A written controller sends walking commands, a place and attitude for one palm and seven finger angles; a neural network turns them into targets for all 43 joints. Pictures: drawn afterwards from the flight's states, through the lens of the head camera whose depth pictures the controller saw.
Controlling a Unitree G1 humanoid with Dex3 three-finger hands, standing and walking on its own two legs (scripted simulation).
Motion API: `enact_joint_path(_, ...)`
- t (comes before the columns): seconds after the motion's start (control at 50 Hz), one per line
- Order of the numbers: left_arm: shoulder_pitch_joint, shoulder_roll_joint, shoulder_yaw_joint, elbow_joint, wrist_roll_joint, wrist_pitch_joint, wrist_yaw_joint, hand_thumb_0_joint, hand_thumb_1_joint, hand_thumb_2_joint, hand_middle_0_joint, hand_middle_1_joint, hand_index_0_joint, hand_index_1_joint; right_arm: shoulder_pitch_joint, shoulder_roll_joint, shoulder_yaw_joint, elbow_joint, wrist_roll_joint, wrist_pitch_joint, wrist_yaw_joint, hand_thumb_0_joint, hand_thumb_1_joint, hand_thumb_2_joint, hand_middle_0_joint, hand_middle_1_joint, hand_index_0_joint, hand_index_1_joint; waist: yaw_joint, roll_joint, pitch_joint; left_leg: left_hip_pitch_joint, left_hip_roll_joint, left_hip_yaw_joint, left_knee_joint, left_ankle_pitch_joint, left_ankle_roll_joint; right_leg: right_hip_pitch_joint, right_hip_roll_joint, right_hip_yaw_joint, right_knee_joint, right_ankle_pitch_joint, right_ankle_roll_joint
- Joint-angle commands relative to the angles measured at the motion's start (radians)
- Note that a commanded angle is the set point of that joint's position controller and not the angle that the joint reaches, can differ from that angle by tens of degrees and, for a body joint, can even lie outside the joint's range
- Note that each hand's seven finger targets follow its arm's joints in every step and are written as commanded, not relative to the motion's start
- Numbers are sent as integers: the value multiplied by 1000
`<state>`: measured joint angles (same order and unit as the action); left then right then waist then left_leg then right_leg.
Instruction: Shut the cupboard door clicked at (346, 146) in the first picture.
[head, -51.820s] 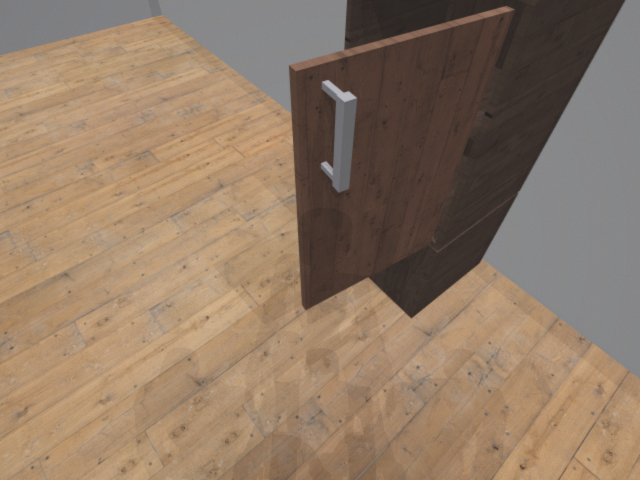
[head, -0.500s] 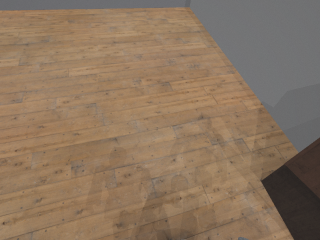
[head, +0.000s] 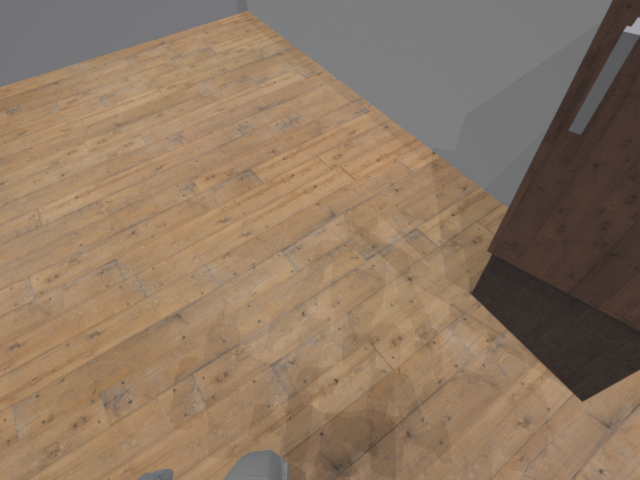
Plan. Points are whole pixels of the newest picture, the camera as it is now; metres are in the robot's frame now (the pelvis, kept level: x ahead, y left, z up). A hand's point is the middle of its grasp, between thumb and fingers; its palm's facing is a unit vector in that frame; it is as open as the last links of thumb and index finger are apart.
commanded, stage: turn to face it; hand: left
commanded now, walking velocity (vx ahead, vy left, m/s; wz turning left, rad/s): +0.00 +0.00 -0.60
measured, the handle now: (605, 79) +0.63 -0.39 +0.15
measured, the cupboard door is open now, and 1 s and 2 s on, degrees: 18 18 18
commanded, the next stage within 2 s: take the last steps up to it in 1.02 s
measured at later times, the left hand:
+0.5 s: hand (190, 463) +0.16 +0.21 -0.16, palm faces -0.24 -0.94 -0.23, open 7.4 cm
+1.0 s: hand (248, 443) +0.19 +0.13 -0.16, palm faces -0.44 -0.87 -0.21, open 7.4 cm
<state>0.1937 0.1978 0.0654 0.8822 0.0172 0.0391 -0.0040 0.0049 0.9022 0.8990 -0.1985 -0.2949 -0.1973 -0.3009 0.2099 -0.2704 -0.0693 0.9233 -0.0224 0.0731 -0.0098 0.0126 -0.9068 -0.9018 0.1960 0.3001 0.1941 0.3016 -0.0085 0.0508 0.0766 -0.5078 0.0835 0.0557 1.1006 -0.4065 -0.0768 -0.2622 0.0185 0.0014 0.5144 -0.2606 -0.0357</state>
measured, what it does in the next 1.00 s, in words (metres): steps on the spot, turning right: left foot, then right foot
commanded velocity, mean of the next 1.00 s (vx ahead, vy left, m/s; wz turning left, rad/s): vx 0.00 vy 0.00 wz -0.46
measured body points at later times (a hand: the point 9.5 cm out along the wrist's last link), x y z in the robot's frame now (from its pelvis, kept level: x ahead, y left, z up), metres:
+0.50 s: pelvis +0.02 +0.02 +0.00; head +0.06 +0.02 +0.45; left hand +0.17 +0.26 -0.14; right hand +0.02 -0.24 -0.13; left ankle +0.04 +0.15 -0.74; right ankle -0.03 -0.10 -0.68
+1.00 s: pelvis +0.04 +0.00 +0.00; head +0.07 -0.01 +0.45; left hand +0.21 +0.18 -0.15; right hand -0.02 -0.26 -0.14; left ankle +0.11 +0.10 -0.72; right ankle -0.03 -0.09 -0.74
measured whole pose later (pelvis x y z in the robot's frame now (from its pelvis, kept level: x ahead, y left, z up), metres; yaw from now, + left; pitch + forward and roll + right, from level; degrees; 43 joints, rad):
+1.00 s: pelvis +0.04 +0.00 +0.00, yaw -30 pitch +1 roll +0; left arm 0.22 0.19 0.06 0.94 0.02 0.03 0.00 0.01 0.90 0.90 -0.20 -0.30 -0.20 -0.30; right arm 0.19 -0.22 -0.04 0.93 -0.01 0.05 -0.01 0.01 -0.91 -0.90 0.20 0.30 0.19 0.30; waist 0.01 0.00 0.04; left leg -0.37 0.04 0.03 0.71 -0.34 -0.07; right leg -0.23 0.04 0.06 0.49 -0.28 -0.03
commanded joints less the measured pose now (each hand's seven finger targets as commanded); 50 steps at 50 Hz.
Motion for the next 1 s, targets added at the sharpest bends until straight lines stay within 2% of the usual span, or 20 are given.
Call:
enact_joint_path(0.0, 2, 209, 47, -74, 5, -23, 14, 0, 900, 900, -200, -300, -200, -300, -19, -56, -12, -90, 3, -34, -1, 0, -900, -900, 200, 300, 200, 300, 7, -164, -105, -20, -1, -37, -58, 64, -15, 74, -223, 251, -200, 222, -133)
enact_joint_path(0.12, 24, 236, 61, -54, 13, -15, 12, 0, 900, 900, -200, -300, -200, -300, -44, -41, -4, -116, 14, -54, -12, 0, -900, -900, 200, 300, 200, 300, 26, -204, -109, 90, -43, -33, -368, -16, -2, 75, -233, 369, -141, 321, -158)
enact_joint_path(0.18, -17, 211, 58, -59, 0, -6, 11, 0, 900, 900, -200, -300, -200, -300, 56, -56, -4, -82, 18, -69, -23, 0, -900, -900, 200, 300, 200, 300, -26, -175, -141, 331, -47, -28, -657, 180, 9, -44, -158, 348, -49, 286, -72)
enact_joint_path(0.2, -4, 161, 48, -69, -10, -1, 7, 0, 900, 900, -200, -300, -200, -300, 74, -115, -11, -78, 11, -80, -28, 0, -900, -900, 200, 300, 200, 300, -27, -20, -163, 455, 78, -149, -777, 199, 45, -159, -58, 269, 47, 140, -19)
enact_joint_path(0.22, 17, 111, 37, -83, -15, -1, -3, 0, 900, 900, -200, -300, -200, -300, 91, -210, -28, -88, -2, -82, -31, 0, -900, -900, 200, 300, 200, 300, -27, 253, -169, 517, 317, -382, -824, 315, 143, -303, 64, 106, 264, -242, 41)
enact_joint_path(0.24, -18, 140, 39, -93, -4, 0, -4, 0, 900, 900, -200, -300, -200, -300, 102, -216, -26, -96, -9, -76, -34, 0, -900, -900, 200, 300, 200, 300, -42, 199, -137, 433, 406, -406, -823, 385, 225, -296, 28, 60, 477, -357, 51)
enact_joint_path(0.26, 7, 146, 43, -92, 3, 0, -9, 0, 900, 900, -200, -300, -200, -300, 55, -190, -15, -117, -11, -75, -31, 0, -900, -900, 200, 300, 200, 300, -11, 105, -122, 356, 389, -358, -824, 325, 245, -271, -10, 68, 564, -312, 55)
enact_joint_path(0.3, -3, 151, 58, -63, 9, 12, -24, 0, 900, 900, -200, -300, -200, -300, -20, -145, -4, -126, -14, -80, -37, 0, -900, -900, 200, 300, 200, 300, 17, 149, -64, 320, 297, -218, -814, 442, 213, -292, -24, 46, 647, -238, 76)
enact_joint_path(0.34, -5, 124, 50, -64, 4, 18, -32, 0, 900, 900, -200, -300, -200, -300, -16, -128, -1, -121, -15, -78, -40, 0, -900, -900, 200, 300, 200, 300, 15, 151, -68, 375, 243, -93, -768, 560, 194, -296, -31, 9, 610, -202, 89)
enact_joint_path(0.48, -62, 93, 33, -86, 2, 10, -37, 0, 900, 900, -200, -300, -200, -300, 56, -159, -27, -80, -11, -70, -25, 0, -900, -900, 200, 300, 200, 300, -30, 187, -115, 437, 266, 16, -675, 646, 191, -146, -18, -94, 272, -172, 71)
enact_joint_path(0.54, 13, 112, 38, -63, 3, -1, -34, 0, 900, 900, -200, -300, -200, -300, 15, -171, -32, -81, -5, -65, -18, 0, -900, -900, 200, 300, 200, 300, 20, 145, -125, 345, 249, 64, -572, 533, 134, 33, -7, -112, 34, 9, 47)
enact_joint_path(0.56, 83, 160, 47, -43, 8, -10, -28, 0, 900, 900, -200, -300, -200, -300, 7, -156, -31, -89, 4, -64, -12, 0, -900, -900, 200, 300, 200, 300, 54, 60, -161, 258, 205, 93, -449, 438, 88, 182, -52, -45, -95, 141, 24)
enact_joint_path(0.58, 148, 272, 67, -21, 19, -26, -13, 0, 900, 900, -200, -300, -200, -300, -13, -73, -14, -120, 13, -63, -8, 0, -900, -900, 200, 300, 200, 300, 93, -276, -170, 27, 65, 162, -226, 30, 21, 334, -287, 269, -186, 413, -59)
enact_joint_path(0.6, 190, 323, 73, -3, 4, -25, 1, 0, 900, 900, -200, -300, -200, -300, -72, -64, -1, -154, 10, -53, -14, 0, -900, -900, 200, 300, 200, 300, 111, -353, -153, -93, -13, 64, -29, -269, 4, 295, -417, 426, -162, 714, -170)
enact_joint_path(0.62, 175, 310, 67, -6, 1, -23, 10, 0, 900, 900, -200, -300, -200, -300, -56, -70, 2, -143, 12, -42, -18, 0, -900, -900, 200, 300, 200, 300, 92, -281, -148, -102, 12, -41, 67, -215, 15, 241, -416, 386, -174, 570, -208)
enact_joint_path(0.64, 107, 263, 66, -21, 5, -24, 19, 0, 900, 900, -200, -300, -200, -300, -56, -65, -1, -127, 10, -42, -22, 0, -900, -900, 200, 300, 200, 300, 64, -311, -122, -154, 25, -72, 94, -156, 15, 227, -355, 369, -189, 477, -193)
enact_joint_path(0.72, 3, 195, 37, -50, 1, -30, 20, 0, 900, 900, -200, -300, -200, -300, -9, -56, 1, -71, 3, -39, -6, 0, -900, -900, 200, 300, 200, 300, 3, -196, -131, -51, 15, -46, 26, 27, -8, 148, -235, 193, -154, 494, -136)
enact_joint_path(0.9, 39, 207, 45, -20, 13, -27, 22, 0, 900, 900, -200, -300, -200, -300, -28, -30, 8, -71, 11, -49, -10, 0, -900, -900, 200, 300, 200, 300, 23, -195, -102, 64, -29, -25, -305, -4, 4, 119, -249, 279, -161, 394, -168)
enact_joint_path(0.96, 4, 189, 43, -10, 6, -21, 23, 0, 900, 900, -200, -300, -200, -300, 59, -22, 12, -35, 14, -62, -17, 0, -900, -900, 200, 300, 200, 300, -19, -188, -102, 257, -48, -19, -574, 176, 16, 30, -202, 268, -91, 336, -107)
enact_joint_path(0.98, 5, 166, 37, -14, -3, -17, 22, 0, 900, 900, -200, -300, -200, -300, 88, -45, 13, -22, 12, -71, -21, 0, -900, -900, 200, 300, 200, 300, -27, -128, -108, 374, -24, -33, -678, 256, 27, -46, -158, 236, -47, 265, -66)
